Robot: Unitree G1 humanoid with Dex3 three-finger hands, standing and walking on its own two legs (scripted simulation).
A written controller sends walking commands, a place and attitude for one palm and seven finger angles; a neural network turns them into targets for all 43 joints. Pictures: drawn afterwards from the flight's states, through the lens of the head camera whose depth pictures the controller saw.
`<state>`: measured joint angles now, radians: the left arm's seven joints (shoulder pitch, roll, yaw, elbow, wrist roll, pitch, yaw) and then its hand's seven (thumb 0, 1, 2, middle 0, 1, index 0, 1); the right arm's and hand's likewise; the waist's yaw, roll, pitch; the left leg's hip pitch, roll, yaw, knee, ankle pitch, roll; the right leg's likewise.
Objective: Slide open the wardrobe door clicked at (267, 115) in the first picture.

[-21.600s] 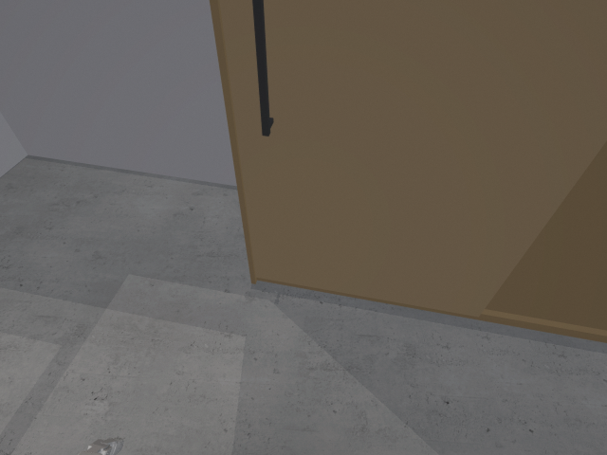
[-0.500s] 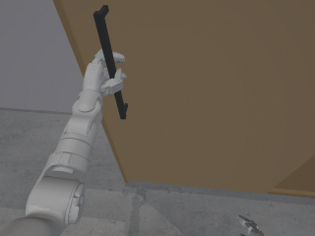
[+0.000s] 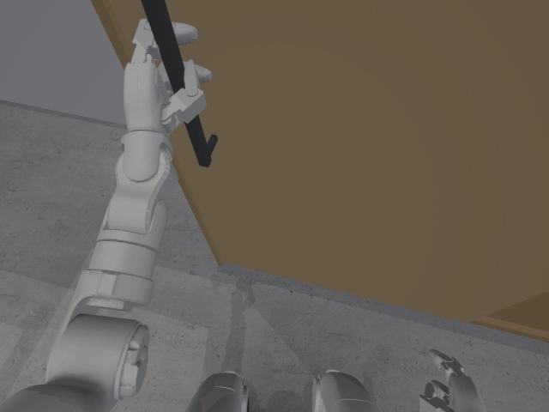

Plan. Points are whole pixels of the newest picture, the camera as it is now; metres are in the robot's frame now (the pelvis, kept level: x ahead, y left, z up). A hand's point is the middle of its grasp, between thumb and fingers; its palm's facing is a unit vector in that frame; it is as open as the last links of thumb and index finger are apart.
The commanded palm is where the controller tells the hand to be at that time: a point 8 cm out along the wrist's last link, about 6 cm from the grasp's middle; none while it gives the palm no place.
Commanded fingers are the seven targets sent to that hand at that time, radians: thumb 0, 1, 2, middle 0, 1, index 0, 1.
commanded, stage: step sideways, sliding the door along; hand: left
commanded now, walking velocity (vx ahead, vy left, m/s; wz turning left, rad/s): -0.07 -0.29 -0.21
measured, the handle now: (186, 74) +0.49 +0.19 +0.16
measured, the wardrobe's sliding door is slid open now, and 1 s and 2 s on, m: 0.01 0.18 0.45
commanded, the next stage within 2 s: none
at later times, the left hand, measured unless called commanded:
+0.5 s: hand (246, 98) +0.45 +0.10 +0.17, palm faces +0.46 -0.89 -0.05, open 6.5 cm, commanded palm +0.40 +0.07 +0.17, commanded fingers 0.00 0.90 0.90 -0.45 -1.40 -0.45 -1.40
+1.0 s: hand (352, 118) +0.43 -0.03 +0.17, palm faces +0.53 -0.84 -0.11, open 6.6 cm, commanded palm +0.38 -0.07 +0.17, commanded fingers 0.00 0.90 0.90 -0.45 -1.40 -0.45 -1.40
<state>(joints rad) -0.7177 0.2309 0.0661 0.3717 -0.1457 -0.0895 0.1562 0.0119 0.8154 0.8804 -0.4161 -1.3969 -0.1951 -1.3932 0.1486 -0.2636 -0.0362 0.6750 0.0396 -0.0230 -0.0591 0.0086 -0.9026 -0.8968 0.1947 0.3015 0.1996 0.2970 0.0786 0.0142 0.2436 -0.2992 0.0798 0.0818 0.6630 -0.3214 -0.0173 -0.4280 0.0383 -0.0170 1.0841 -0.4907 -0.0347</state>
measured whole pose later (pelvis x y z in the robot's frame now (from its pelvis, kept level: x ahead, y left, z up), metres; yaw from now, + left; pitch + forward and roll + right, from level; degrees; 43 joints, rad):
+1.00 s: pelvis +0.11 -0.25 +0.01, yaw -1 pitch +0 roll +2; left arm -0.05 0.12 0.25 -0.26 -0.10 -0.04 0.27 -0.02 0.82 0.87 -0.39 -1.40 -0.01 -1.34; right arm 0.07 -0.27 -0.01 0.60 0.04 -0.15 -0.04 0.01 -0.90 -0.90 0.20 0.30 0.26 0.33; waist 0.09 0.08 0.22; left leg -0.39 0.01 0.01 0.99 -0.60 -0.03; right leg -0.34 -0.09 -0.07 0.58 -0.23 0.00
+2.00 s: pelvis -0.03 -0.41 +0.02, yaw -8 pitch -2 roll -3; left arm -0.41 0.24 0.14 0.08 -0.07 -0.07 0.15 0.01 0.81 0.87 -0.43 -1.40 -0.15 -1.32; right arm 0.16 -0.22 -0.03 0.65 0.01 -0.04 -0.05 0.01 -0.90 -0.90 0.19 0.30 0.20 0.30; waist 0.02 0.00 0.19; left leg -0.20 0.10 0.10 0.55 -0.31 0.00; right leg -0.48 0.07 -0.03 0.96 -0.42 0.00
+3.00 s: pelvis -0.01 -0.67 +0.00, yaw -6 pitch -2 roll +0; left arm -0.42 0.53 0.49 0.53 -0.06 -0.09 0.10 -0.11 0.67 0.85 -0.42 -1.37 -0.21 -1.32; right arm 0.05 -0.29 0.00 0.63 0.06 -0.05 -0.05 0.00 -0.90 -0.90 0.20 0.30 0.21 0.30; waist 0.03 0.12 0.16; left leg -0.39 0.12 0.00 1.07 -0.55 -0.06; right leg -0.36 -0.05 -0.09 0.64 -0.24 0.00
